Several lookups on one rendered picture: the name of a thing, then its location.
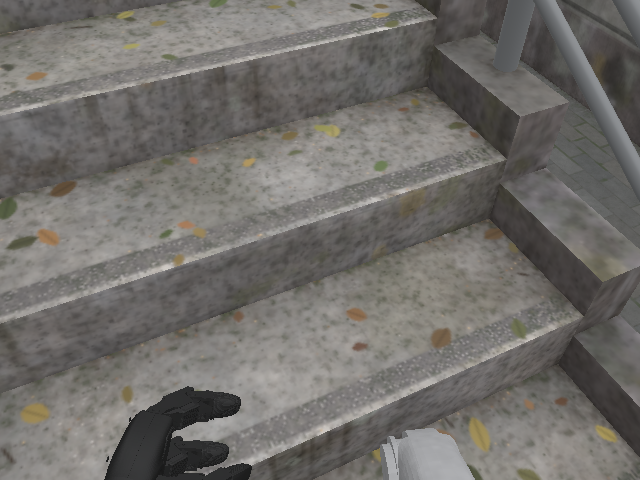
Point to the right robot thigh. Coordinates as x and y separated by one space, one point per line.
422 454

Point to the left robot hand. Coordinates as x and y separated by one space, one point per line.
147 452

